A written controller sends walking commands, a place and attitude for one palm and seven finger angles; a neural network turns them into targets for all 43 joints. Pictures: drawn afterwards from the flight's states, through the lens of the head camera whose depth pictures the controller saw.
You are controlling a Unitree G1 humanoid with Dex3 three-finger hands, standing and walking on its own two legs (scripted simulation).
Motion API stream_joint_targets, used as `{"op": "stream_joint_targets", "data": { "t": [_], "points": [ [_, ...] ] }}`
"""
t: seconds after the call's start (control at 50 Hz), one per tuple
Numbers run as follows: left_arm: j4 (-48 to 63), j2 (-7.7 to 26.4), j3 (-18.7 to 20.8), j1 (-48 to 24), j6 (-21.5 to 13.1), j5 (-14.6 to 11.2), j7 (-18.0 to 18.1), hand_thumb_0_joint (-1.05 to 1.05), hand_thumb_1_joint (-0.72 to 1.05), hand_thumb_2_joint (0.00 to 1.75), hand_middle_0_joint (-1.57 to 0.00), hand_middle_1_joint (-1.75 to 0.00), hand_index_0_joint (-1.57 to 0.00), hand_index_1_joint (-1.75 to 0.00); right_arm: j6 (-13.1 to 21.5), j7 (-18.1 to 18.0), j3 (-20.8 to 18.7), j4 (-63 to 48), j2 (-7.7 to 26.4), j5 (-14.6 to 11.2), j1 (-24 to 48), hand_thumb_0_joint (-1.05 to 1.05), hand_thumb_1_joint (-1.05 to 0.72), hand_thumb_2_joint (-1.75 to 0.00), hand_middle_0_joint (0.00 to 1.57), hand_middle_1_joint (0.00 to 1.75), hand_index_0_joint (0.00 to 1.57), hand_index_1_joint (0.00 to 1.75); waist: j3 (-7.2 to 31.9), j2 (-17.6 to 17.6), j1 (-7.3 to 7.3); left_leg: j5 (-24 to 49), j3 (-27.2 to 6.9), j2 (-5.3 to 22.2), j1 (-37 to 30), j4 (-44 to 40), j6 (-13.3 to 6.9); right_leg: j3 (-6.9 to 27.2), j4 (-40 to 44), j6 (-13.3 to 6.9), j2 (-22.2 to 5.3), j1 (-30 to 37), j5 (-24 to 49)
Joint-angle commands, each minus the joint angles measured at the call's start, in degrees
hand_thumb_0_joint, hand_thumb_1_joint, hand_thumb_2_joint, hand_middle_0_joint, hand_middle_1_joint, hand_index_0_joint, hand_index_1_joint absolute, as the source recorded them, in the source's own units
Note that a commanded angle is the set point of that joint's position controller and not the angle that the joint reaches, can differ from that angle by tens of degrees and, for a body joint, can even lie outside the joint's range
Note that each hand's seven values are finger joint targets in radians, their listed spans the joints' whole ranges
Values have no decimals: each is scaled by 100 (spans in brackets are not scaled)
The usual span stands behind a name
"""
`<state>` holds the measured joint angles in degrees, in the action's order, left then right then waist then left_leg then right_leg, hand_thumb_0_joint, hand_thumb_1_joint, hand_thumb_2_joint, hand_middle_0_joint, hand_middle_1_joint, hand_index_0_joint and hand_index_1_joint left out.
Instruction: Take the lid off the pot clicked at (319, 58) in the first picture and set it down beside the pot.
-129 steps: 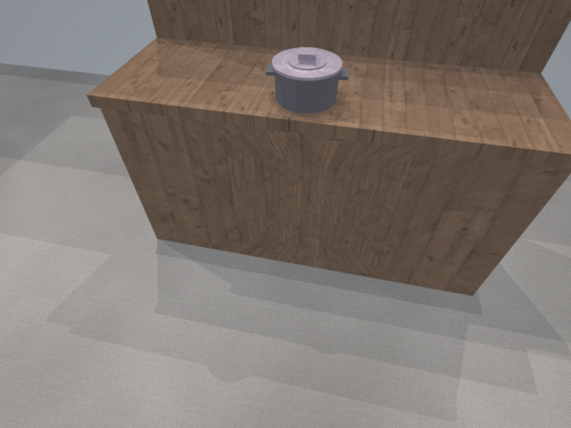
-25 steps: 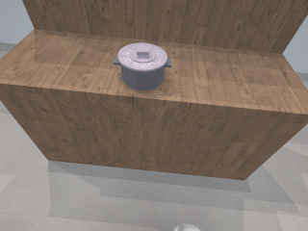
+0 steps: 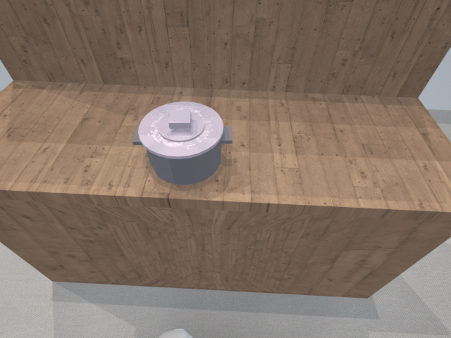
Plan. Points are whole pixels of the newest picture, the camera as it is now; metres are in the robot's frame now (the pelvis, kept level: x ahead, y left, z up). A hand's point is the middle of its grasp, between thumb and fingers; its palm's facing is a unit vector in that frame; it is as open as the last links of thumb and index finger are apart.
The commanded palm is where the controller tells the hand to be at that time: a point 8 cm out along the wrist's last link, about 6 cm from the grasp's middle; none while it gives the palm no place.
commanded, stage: come to a stop and stand still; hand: left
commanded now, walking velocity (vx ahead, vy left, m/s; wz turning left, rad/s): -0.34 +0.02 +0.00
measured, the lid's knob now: (180, 119) +0.54 +0.13 +0.09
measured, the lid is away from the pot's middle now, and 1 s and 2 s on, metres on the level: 0.00 0.00 0.00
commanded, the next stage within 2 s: look again from close up in 1.62 s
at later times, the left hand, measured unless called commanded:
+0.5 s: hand out of the picture +0.02 +0.21 -0.18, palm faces +0.03 -0.96 -0.27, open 7.3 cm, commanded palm none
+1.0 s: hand out of the picture +0.04 +0.21 -0.16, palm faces -0.01 -0.98 -0.21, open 7.4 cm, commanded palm none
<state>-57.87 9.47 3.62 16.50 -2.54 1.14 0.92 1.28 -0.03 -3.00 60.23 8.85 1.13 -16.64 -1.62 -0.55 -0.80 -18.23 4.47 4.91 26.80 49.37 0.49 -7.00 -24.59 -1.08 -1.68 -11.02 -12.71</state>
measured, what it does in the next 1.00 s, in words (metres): steps on the spot: left foot, then right foot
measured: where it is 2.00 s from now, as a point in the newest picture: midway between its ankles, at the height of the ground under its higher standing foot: outside the picture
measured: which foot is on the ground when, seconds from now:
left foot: up 0.00-0.06, down 0.08-0.52, up 0.54-0.78, down 0.80-1.00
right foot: down 0.00-0.14, up 0.16-0.46, down 0.48-0.80, up 0.82-1.00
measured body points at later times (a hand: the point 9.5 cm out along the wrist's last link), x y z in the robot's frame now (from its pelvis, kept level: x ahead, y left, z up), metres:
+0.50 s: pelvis -0.01 +0.00 -0.02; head +0.00 +0.00 +0.43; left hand +0.02 +0.26 -0.16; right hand +0.08 -0.23 -0.16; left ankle +0.10 +0.12 -0.74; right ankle +0.00 -0.13 -0.75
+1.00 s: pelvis -0.05 +0.02 +0.00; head -0.04 +0.02 +0.45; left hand +0.04 +0.26 -0.14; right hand -0.10 -0.19 -0.16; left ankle -0.07 +0.09 -0.74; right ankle +0.00 -0.09 -0.71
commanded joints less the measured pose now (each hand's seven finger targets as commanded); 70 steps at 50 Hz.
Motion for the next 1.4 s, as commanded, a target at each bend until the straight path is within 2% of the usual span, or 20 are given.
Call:
{"op": "stream_joint_targets", "data": {
  "t": [0.0,0.08,0.18,0.38,0.4,0.44,0.48,0.6,0.7,0.74,0.78,0.82,0.9,0.98,1.04,1.08,1.14,1.22,1.28,1.38],
  "points": [
    [120,691,72,215,-32,-12,41,0,90,90,-20,-30,-20,-30,122,-44,84,-168,-1,-29,-307,0,-90,-90,20,30,20,30,96,771,73,687,109,-267,-1234,-1601,137,645,598,-640,-1073,-464,1314],
    [-93,234,-90,756,182,-103,135,0,90,90,-20,-30,-20,-30,143,-177,41,-83,868,-37,-445,0,-90,-90,20,30,20,30,514,-954,177,4439,-1367,1264,-1925,-2756,-553,229,-635,196,-204,-285,-899],
    [-162,499,-38,707,397,-50,205,0,90,90,-20,-30,-20,-30,-8,-392,23,-104,790,-36,-128,0,-90,-90,20,30,20,30,129,-1299,65,6180,-1346,1395,-1936,-2924,-1002,744,-2427,218,-100,-795,-1939],
    [176,298,55,638,545,-30,100,0,90,90,-20,-30,-20,-30,-209,-272,-198,-517,987,25,724,0,-90,-90,20,30,20,30,569,-965,127,1426,-1132,1218,-1282,-3278,-958,723,-2233,162,-34,-561,-1335],
    [487,1076,-170,535,334,65,235,0,90,90,-20,-30,-20,-30,-173,-315,-125,-653,1074,96,685,0,-90,-90,20,30,20,30,507,-472,286,1631,-1039,551,-1880,-3118,-828,369,-1636,71,281,-440,-1435],
    [435,891,-51,893,232,68,113,0,90,90,-20,-30,-20,-30,-116,-95,-251,-943,1002,-49,1166,0,-90,-90,20,30,20,30,308,478,398,-157,-786,174,-848,-2244,-296,1042,395,-57,-137,-359,-450],
    [571,1222,-123,445,219,70,167,0,90,90,-20,-30,-20,-30,-330,16,-109,-1013,380,-49,1232,0,-90,-90,20,30,20,30,-567,684,181,-526,-460,-517,-605,-829,120,2752,1518,-613,-1344,-1575,-2459],
    [978,1379,77,-683,140,6,253,0,90,90,-20,-30,-20,-30,-486,138,-288,-871,771,80,120,0,-90,-90,20,30,20,30,-569,621,-336,-36,-592,-426,-60,1677,73,2472,1358,-871,-1455,-1708,-2504],
    [926,1460,147,-187,209,89,251,0,90,90,-20,-30,-20,-30,-289,165,-128,-989,475,16,177,0,-90,-90,20,30,20,30,-329,877,163,-987,-88,-545,-931,-1308,-98,1839,607,-762,-1237,-1051,-2277],
    [940,1203,49,-314,282,30,243,0,90,90,-20,-30,-20,-30,-159,112,-31,-687,370,36,-376,0,-90,-90,20,30,20,30,-218,696,-28,-375,61,-731,-1810,-2905,-212,1409,-185,-408,-684,-1398,-2368],
    [1076,602,-126,-257,270,-36,152,0,90,90,-20,-30,-20,-30,-101,10,-150,-550,893,140,-722,0,-90,-90,20,30,20,30,-143,-1376,-131,-496,-1729,589,-2061,-3630,-836,306,-2226,42,284,-2102,-1903],
    [1186,637,-174,-873,240,44,128,0,90,90,-20,-30,-20,-30,-20,-47,-126,-489,877,147,-863,0,-90,-90,20,30,20,30,-251,-1370,-290,112,-2862,1165,-2095,-3740,-1421,791,-3461,15,66,-3008,-1667],
    [1049,582,-142,-887,149,-12,-69,0,90,90,-20,-30,-20,-30,114,-75,-66,-534,776,84,-306,0,-90,-90,20,30,20,30,-299,126,28,705,-1673,908,-1454,-3633,-1142,687,-2467,15,-185,-1992,-990],
    [723,422,-194,-233,108,-44,-46,0,90,90,-20,-30,-20,-30,88,-134,-2,-301,722,41,-441,0,-90,-90,20,30,20,30,112,-259,135,452,-1134,573,-1131,-3049,-858,373,-580,19,123,-259,-307],
    [413,793,-110,443,96,-57,83,0,90,90,-20,-30,-20,-30,42,-135,89,-294,280,-23,-467,0,-90,-90,20,30,20,30,-26,952,258,-726,-239,-434,141,-1629,-251,2522,500,-704,-1170,667,-456],
    [363,907,-97,344,128,-46,123,0,90,90,-20,-30,-20,-30,-20,-137,73,-174,187,-38,-528,0,-90,-90,20,30,20,30,94,555,87,-929,-271,-453,-487,-1185,-156,2860,852,-1128,-1522,-59,-1311],
    [508,645,-140,-364,164,-62,178,0,90,90,-20,-30,-20,-30,-102,-121,91,53,56,10,-890,0,-90,-90,20,30,20,30,-360,700,-250,-138,-511,-321,-1381,-2051,-227,1963,568,-656,-850,-1322,-1497],
    [440,258,-228,-272,151,-27,130,0,90,90,-20,-30,-20,-30,66,-183,60,47,345,16,-723,0,-90,-90,20,30,20,30,-349,-1047,-53,1985,-1573,580,-1654,-3296,-606,542,-775,-54,33,-1017,123],
    [210,283,-223,2,114,-75,149,0,90,90,-20,-30,-20,-30,103,-286,83,88,373,-33,-739,0,-90,-90,20,30,20,30,96,-577,9,4673,-1104,481,-2295,-2636,-508,603,-642,-88,-54,-542,349],
    [1,320,-213,273,151,-85,188,0,90,90,-20,-30,-20,-30,23,-313,85,98,390,-20,-595,0,-90,-90,20,30,20,30,-79,-41,48,3205,-851,189,-1996,-2632,-337,841,-431,-195,-337,-63,1379]
  ]
}}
